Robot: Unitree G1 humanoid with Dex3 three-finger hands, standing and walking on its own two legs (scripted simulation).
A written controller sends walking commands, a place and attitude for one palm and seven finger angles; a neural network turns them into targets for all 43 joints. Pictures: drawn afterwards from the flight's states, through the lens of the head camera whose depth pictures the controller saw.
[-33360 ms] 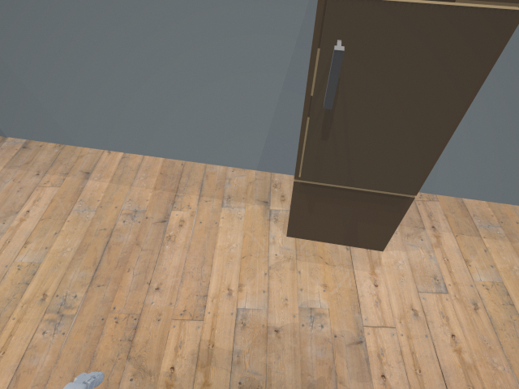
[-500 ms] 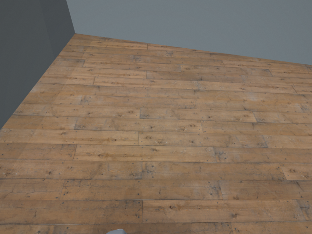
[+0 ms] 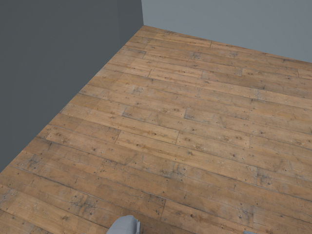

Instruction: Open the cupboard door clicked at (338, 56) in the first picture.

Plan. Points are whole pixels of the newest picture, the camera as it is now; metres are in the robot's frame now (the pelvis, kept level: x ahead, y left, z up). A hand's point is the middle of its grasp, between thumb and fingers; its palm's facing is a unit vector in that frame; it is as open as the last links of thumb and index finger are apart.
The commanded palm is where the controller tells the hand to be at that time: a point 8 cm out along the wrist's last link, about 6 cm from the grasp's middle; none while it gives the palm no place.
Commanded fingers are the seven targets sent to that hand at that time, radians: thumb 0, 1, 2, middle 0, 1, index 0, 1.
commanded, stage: turn to face it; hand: left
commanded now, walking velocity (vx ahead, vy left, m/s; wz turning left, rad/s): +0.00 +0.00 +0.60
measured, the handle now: out of the picture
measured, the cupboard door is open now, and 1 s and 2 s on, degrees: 44 44 44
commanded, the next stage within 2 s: none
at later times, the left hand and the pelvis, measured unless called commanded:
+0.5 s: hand out of the picture +0.06 +0.25 -0.16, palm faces +0.30 -0.92 -0.26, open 7.4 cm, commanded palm none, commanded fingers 0.00 0.90 0.90 -0.20 -0.30 -0.20 -0.30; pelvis +0.01 +0.02 +0.00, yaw +17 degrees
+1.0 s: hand out of the picture -0.06 +0.22 -0.20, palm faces +0.60 -0.77 -0.23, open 7.4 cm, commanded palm none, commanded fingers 0.00 0.90 0.90 -0.20 -0.30 -0.20 -0.30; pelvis +0.02 +0.02 -0.02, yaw +37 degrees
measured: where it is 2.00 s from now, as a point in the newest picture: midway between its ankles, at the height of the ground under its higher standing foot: outside the picture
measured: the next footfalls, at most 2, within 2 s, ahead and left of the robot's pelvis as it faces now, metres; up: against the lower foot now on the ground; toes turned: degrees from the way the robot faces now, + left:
left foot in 0.20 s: +0.03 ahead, +0.14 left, +0.00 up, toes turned +15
right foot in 0.58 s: +0.10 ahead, -0.11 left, +0.00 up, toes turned +18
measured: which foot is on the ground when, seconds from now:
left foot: up 0.00-0.18, down 0.20-0.58, up 0.60-0.92, down 0.94-1.00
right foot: down 0.00-0.20, up 0.22-0.56, down 0.58-0.94, up 0.96-1.00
